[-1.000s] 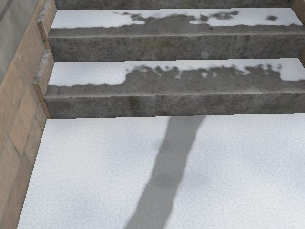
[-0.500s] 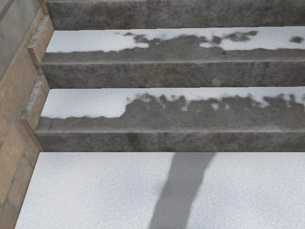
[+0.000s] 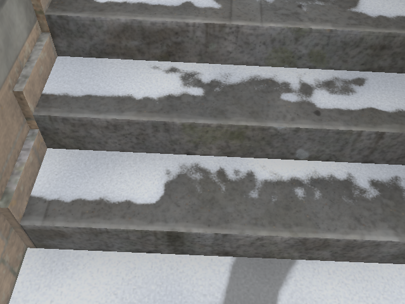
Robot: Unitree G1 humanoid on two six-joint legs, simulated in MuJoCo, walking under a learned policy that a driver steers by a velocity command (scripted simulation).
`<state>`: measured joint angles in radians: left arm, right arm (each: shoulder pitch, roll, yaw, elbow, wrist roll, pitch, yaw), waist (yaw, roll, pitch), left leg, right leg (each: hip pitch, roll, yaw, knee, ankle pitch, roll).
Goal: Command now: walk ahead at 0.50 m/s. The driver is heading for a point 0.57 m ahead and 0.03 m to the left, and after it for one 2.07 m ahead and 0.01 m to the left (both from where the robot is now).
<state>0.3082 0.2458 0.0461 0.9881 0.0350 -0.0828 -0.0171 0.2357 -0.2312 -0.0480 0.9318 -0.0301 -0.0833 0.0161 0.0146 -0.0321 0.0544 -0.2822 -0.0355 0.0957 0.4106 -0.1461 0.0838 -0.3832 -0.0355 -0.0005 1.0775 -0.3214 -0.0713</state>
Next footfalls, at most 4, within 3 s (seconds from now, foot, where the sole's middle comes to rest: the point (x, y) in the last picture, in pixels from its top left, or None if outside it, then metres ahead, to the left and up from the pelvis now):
0.40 right None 0.38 -0.12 -0.78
0.78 left None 0.35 0.08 -0.78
2.20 right None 0.45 -0.12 -0.78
2.74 left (155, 198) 0.74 0.17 -0.61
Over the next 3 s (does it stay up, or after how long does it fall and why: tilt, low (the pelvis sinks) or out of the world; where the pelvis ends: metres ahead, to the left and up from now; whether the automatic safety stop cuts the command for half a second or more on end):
stays up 0.69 0.11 0.14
